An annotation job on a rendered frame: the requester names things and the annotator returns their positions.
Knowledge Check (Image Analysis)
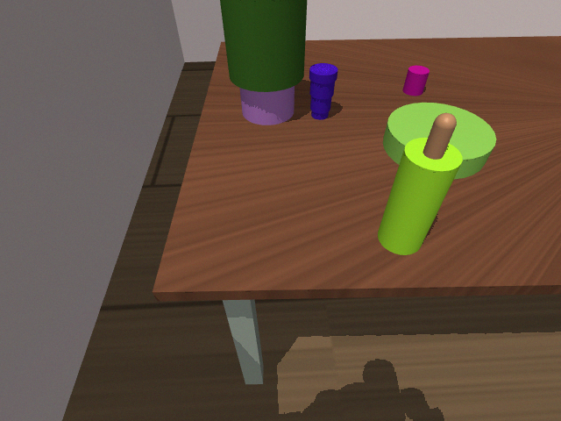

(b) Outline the table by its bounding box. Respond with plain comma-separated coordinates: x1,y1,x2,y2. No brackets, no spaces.
153,36,561,384

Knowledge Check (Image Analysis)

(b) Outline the potted plant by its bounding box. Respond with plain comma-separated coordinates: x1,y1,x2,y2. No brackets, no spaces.
220,0,307,125

